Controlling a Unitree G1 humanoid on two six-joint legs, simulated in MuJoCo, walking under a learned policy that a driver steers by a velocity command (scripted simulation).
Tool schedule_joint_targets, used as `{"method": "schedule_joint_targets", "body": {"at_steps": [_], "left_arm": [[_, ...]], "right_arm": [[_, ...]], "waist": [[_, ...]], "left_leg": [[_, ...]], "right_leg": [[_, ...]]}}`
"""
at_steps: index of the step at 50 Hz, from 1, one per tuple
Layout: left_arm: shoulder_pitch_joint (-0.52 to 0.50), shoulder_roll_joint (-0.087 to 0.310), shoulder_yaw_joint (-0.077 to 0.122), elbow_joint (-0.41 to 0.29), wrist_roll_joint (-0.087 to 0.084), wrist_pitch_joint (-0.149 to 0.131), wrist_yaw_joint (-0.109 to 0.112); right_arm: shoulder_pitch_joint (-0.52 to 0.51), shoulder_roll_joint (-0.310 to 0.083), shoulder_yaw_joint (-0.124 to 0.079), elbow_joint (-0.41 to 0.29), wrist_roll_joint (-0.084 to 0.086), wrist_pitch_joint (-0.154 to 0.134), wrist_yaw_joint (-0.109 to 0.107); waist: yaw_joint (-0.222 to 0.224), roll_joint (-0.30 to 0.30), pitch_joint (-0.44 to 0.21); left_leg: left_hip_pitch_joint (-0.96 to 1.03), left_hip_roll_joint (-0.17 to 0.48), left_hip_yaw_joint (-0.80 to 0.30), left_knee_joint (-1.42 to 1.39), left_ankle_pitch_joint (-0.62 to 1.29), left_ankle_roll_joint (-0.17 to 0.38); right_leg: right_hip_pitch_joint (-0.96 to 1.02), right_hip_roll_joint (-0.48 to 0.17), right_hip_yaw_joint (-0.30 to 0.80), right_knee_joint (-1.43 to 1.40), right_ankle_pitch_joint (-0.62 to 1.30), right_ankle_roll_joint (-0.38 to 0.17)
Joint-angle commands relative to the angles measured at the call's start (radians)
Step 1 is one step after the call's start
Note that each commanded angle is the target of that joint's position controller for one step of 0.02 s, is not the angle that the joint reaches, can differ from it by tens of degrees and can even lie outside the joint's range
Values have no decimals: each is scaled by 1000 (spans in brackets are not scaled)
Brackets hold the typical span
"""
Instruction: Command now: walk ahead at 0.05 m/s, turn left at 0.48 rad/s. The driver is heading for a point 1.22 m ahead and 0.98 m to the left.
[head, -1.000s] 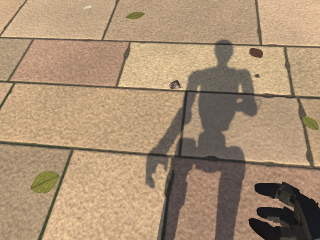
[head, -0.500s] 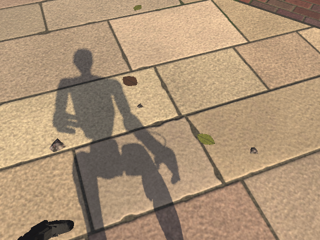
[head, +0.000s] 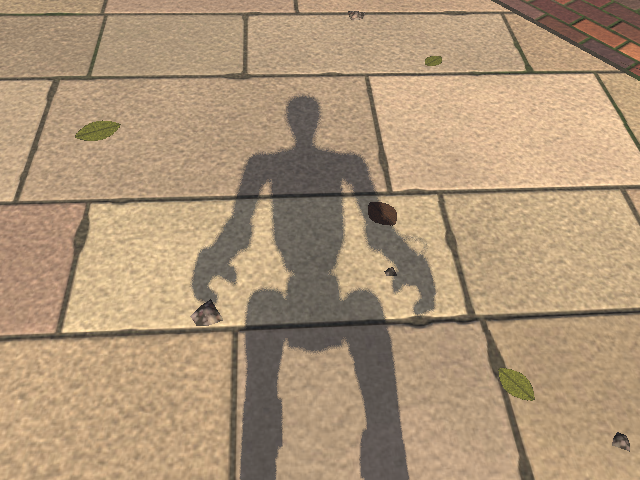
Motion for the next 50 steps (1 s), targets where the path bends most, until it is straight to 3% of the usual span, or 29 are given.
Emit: {"method": "schedule_joint_targets", "body": {"at_steps": [1, 2, 3, 4, 5, 6, 7, 9, 14, 18, 22, 25, 26, 27, 28, 29, 30, 31, 32, 34, 38, 40, 43, 45, 46, 47, 48, 49, 50], "left_arm": [[-14, 118, 32, -31, -17, 3, 6], [33, 77, 24, -21, 8, 10, 4], [-10, 61, 13, -79, 35, 13, 6], [-89, 97, 22, -93, 25, 11, 10], [-105, 106, 27, -95, 3, 13, 11], [-85, 103, 31, -75, 3, 16, 19], [-81, 119, 37, -68, 12, 19, 26], [-65, 113, 40, -66, 14, 16, 25], [-90, 67, 20, -73, 5, 9, 17], [-95, 72, 19, -74, 0, 3, 5], [-74, 85, 23, -76, -6, -15, -12], [9, 92, 29, -56, -6, -29, -27], [44, 136, 43, -48, 5, -28, -26], [37, 199, 54, -64, 21, -17, -16], [31, 223, 58, -66, 53, -16, -22], [-23, 168, 46, -97, 45, -20, -16], [-71, 122, 35, -105, 32, -18, -9], [-91, 105, 28, -116, 20, -14, -4], [-90, 101, 24, -116, 9, -12, 2], [-51, 109, 23, -109, 15, -1, 13], [10, 156, 38, -99, 18, 15, 20], [0, 184, 48, -101, 12, 19, 13], [0, 202, 53, -97, -4, 17, 0], [-15, 204, 54, -92, -23, 15, -4], [-3, 185, 49, -83, -30, 14, -5], [55, 142, 39, -60, -17, 11, -11], [38, 60, 8, -109, 45, 9, -18], [-56, 104, 19, -143, 31, 2, -8], [-89, 145, 31, -143, 7, 6, -1]], "right_arm": [[87, -104, -43, -48, -9, -10, 4], [107, -200, -70, -58, -13, -18, -10], [102, -293, -83, -99, -27, -27, -19], [149, -256, -73, -98, -42, -49, -6], [120, -237, -66, -100, -39, -67, -3], [57, -211, -61, -110, -18, -72, -10], [9, -175, -49, -122, 2, -67, -18], [-16, -153, -40, -138, 1, -56, -32], [18, -176, -53, -151, 3, -45, -51], [1, -187, -60, -171, 0, -30, -49], [-18, -184, -61, -188, 5, -20, -38], [-61, -175, -58, -206, 23, -9, -40], [-46, -147, -51, -214, 22, -7, -42], [17, -84, -37, -209, 8, -8, -39], [-3, -160, -61, -242, 11, -23, -36], [12, -226, -83, -215, 3, -28, -33], [27, -231, -90, -189, 10, -22, -30], [47, -201, -86, -164, 11, -10, -33], [45, -175, -77, -166, 11, -2, -31], [5, -129, -60, -186, 22, 0, -25], [-68, -93, -37, -228, 17, -1, -15], [-69, -88, -30, -237, 14, -2, -6], [-42, -113, -40, -236, 18, 4, 5], [8, -111, -46, -224, 19, 8, 12], [52, -117, -54, -206, 17, 8, 10], [94, -161, -71, -198, 16, 5, 1], [121, -293, -97, -224, 7, -4, -17], [123, -288, -86, -239, -30, -29, -5], [102, -250, -75, -229, -36, -48, 1]], "waist": [[-37, -61, -90], [-12, 165, -67], [-9, 382, -54], [-79, 256, -154], [-59, 191, -147], [-25, 120, -139], [-9, 110, -134], [14, 123, -161], [-9, 115, -175], [-18, 141, -144], [-20, 163, -141], [32, 155, -144], [30, 97, -157], [-20, -151, -163], [-18, -330, -109], [-24, -215, -92], [-40, -156, -77], [-44, -121, -72], [-32, -118, -58], [-7, -132, -55], [44, -172, -96], [45, -187, -102], [37, -204, -99], [0, -192, -99], [-19, -167, -106], [-22, -46, -123], [3, 305, -134], [-63, 288, -188], [-67, 188, -156]], "left_leg": [[194, -44, 16, -195, 121, 70], [261, 85, -201, -324, 429, 131], [371, 292, -543, -366, 640, 329], [375, 307, -583, -401, 566, 394], [374, 261, -507, -396, 509, 352], [364, 213, -440, -380, 449, 291], [342, 191, -406, -374, 439, 257], [303, 146, -361, -371, 479, 238], [353, 121, -382, -361, 417, 239], [278, 103, -444, -369, 280, 246], [277, 87, -524, -341, 313, 243], [230, 30, -525, -278, 307, 188], [136, -20, -483, -206, 158, 139], [-21, -155, -307, 40, -208, 75], [-182, -213, -200, 239, -404, 22], [-185, -147, -226, 403, -334, -8], [-184, -137, -211, 462, -260, -25], [-189, -130, -193, 506, -209, -44], [-213, -125, -183, 542, -168, -60], [-212, -111, -125, 488, -119, -78], [-169, -54, -76, 267, -128, -92], [-74, -40, -41, 160, -145, -76], [25, -49, 0, 17, -120, -44], [121, -66, 27, -159, -18, 0], [218, -92, 36, -270, 62, 31], [374, -58, -56, -344, 236, 71], [557, 234, -458, -335, 668, 195], [466, 340, -591, -359, 708, 385], [428, 283, -511, -380, 596, 366]], "right_leg": [[7, -203, 110, 9, 66, -97], [-103, -92, 11, 263, -89, -8], [-405, 67, 45, 558, -444, 78], [-442, 83, 225, 711, -468, 61], [-463, 68, 267, 751, -390, 40], [-470, 48, 285, 733, -298, 30], [-461, 38, 294, 703, -241, 32], [-387, 59, 287, 694, -168, 40], [-355, 85, 306, 463, -114, 67], [-261, 105, 309, 329, -124, 70], [-180, 123, 313, 199, -148, 52], [-4, 123, 286, -75, 23, 16], [117, 21, 351, -120, 103, -21], [219, -203, 550, -149, 287, -113], [136, -346, 759, -185, 397, -285], [118, -329, 692, -179, 382, -299], [104, -254, 573, -159, 351, -245], [111, -195, 491, -146, 320, -205], [119, -184, 451, -143, 355, -206], [138, -151, 367, -153, 380, -210], [232, -191, 322, -143, 399, -229], [192, -207, 289, -144, 401, -229], [167, -229, 270, -124, 382, -216], [147, -227, 241, -63, 349, -177], [105, -204, 206, 3, 296, -133], [-14, -152, 130, 149, 160, -57], [-340, -18, 53, 497, -381, 50], [-432, 64, 221, 688, -483, 69], [-439, 46, 270, 761, -415, 60]]}}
